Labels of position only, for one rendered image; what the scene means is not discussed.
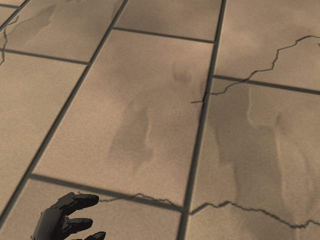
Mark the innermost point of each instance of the robot left hand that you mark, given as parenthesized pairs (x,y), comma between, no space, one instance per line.
(54,223)

